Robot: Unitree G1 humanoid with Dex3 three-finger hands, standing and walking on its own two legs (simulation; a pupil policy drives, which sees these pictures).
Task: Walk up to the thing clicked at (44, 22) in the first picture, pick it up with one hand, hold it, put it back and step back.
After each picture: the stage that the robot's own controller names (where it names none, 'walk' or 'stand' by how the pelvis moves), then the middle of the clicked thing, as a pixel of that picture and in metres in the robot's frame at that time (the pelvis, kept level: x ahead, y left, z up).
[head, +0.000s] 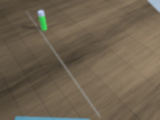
stand; (42, 20) +1.69 +0.55 -0.65
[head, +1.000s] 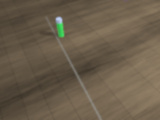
walk; (60, 27) +1.63 +0.43 -0.65
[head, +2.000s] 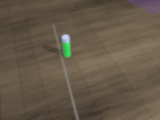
walk; (66, 46) +1.15 +0.27 -0.64
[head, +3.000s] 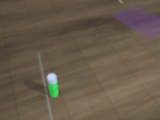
walk; (52, 85) +0.73 +0.25 -0.63
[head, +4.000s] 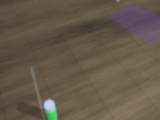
walk; (51, 111) +0.49 +0.21 -0.64
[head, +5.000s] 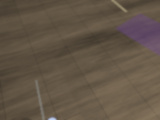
stand; out of the picture +0.40 +0.21 -0.65
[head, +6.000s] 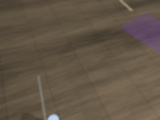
stand; out of the picture +0.39 +0.19 -0.64
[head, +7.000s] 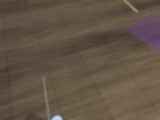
stand; out of the picture +0.40 +0.18 -0.65
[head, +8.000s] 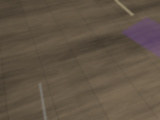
stand; out of the picture +0.36 +0.19 -0.66
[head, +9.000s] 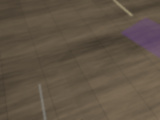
stand; out of the picture +0.36 +0.20 -0.66
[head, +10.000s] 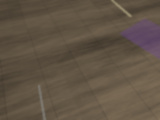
go down; out of the picture +0.36 +0.20 -0.66
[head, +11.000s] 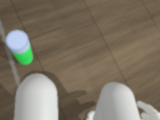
go down; (22, 50) +0.43 +0.26 -0.27
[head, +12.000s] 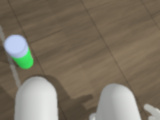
approach; (21, 54) +0.42 +0.27 -0.27
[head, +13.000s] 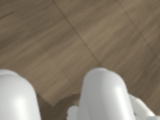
close in; out of the picture +0.39 +0.32 -0.16
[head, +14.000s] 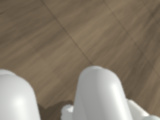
close; out of the picture +0.39 +0.32 -0.15
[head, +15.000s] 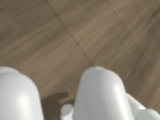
lift; out of the picture +0.35 +0.31 -0.15
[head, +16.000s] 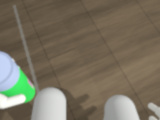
lift; (13, 83) +0.29 +0.23 +0.01
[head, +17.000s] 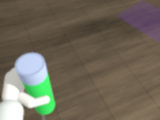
hold; (39, 88) +0.31 +0.16 +0.04
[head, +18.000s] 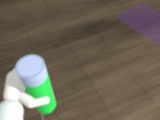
hold; (40, 89) +0.31 +0.16 +0.03
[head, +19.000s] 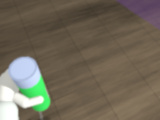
crouch; (33, 88) +0.32 +0.17 -0.02
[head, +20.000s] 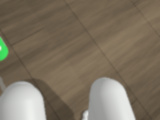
lower; out of the picture +0.45 +0.27 -0.06
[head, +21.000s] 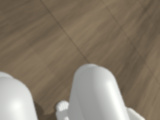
lower; out of the picture +0.40 +0.32 -0.16
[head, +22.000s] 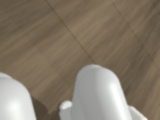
lower; out of the picture +0.39 +0.32 -0.16
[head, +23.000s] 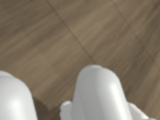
lower; out of the picture +0.37 +0.32 -0.16
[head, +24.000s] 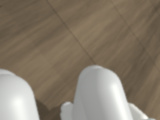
lower; out of the picture +0.36 +0.31 -0.16
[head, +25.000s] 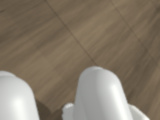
open; out of the picture +0.38 +0.29 -0.16
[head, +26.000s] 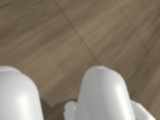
stand; out of the picture +0.36 +0.28 -0.16
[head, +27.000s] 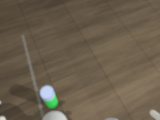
walk; (49, 98) +0.38 +0.19 -0.47
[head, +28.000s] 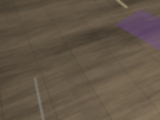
stand; out of the picture +0.36 +0.18 -0.60
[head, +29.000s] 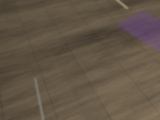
stand; out of the picture +0.35 +0.17 -0.60
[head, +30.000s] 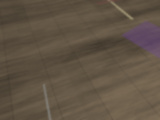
stand; out of the picture +0.38 +0.15 -0.65
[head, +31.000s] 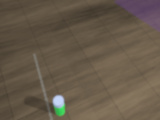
walk; (59, 106) +0.44 +0.13 -0.64
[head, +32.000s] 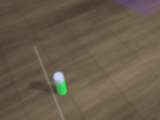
walk; (60, 84) +0.65 +0.22 -0.62
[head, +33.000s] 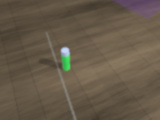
stand; (65, 59) +0.99 +0.19 -0.63
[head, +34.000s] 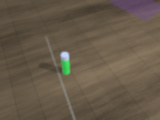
stand; (65, 63) +0.97 +0.19 -0.65
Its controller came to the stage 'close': yes
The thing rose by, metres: 0.67
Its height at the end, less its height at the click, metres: +0.00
